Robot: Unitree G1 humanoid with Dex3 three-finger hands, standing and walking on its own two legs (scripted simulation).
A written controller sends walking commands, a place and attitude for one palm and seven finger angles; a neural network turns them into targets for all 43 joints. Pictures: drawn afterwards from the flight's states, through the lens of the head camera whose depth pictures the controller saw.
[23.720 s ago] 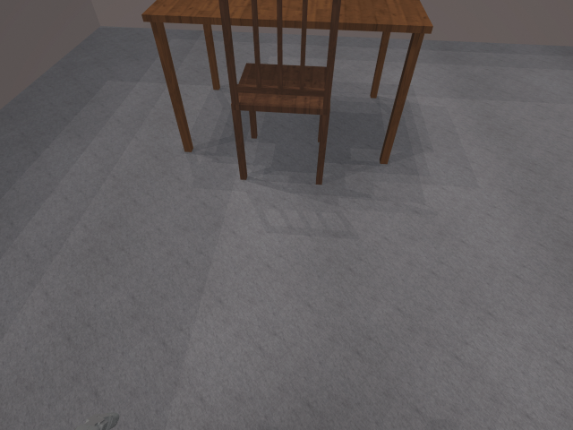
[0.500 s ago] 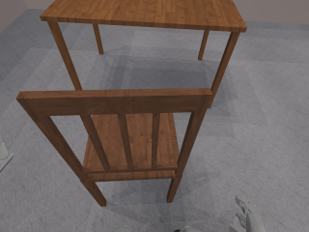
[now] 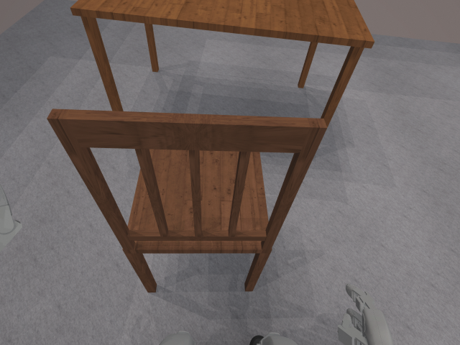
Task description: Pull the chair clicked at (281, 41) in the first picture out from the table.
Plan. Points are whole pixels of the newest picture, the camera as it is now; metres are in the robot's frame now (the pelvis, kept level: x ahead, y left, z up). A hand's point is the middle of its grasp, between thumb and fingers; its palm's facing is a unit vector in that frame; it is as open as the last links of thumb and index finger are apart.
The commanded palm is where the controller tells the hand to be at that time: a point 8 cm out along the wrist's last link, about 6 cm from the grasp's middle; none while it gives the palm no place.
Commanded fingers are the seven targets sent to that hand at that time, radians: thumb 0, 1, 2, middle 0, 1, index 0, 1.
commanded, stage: step back with the hand held close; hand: left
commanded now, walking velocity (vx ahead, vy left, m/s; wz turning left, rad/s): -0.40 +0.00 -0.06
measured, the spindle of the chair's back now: (196, 199) +0.41 +0.09 -0.05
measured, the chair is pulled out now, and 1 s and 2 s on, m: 0.62 0.62 0.62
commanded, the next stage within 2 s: stop stepping back and stand still in 0.24 s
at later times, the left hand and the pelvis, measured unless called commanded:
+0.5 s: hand out of the picture +0.12 +0.23 +0.18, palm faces +0.31 -0.78 -0.54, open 7.4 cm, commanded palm +0.07 +0.28 +0.20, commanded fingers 0.00 0.90 0.90 -0.20 -0.30 -0.20 -0.30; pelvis -0.09 -0.01 +0.01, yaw -4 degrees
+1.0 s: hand out of the picture +0.04 +0.24 +0.19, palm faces +0.46 -0.79 -0.41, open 7.4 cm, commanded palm -0.01 +0.28 +0.20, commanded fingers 0.00 0.90 0.90 -0.20 -0.30 -0.20 -0.30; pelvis -0.15 -0.02 +0.01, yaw -1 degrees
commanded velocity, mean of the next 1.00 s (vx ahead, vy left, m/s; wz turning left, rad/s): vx -0.01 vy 0.02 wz -0.01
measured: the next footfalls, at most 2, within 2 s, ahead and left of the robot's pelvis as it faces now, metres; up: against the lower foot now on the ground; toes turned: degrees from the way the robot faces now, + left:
right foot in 0.24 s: -0.11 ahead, -0.14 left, +0.00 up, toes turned -1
left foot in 0.50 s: -0.03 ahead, +0.09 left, +0.00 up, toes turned +0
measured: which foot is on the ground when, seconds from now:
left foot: down 0.00-0.32, up 0.34-0.48, down 0.50-1.00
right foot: down 0.00-0.02, up 0.04-0.22, down 0.24-1.00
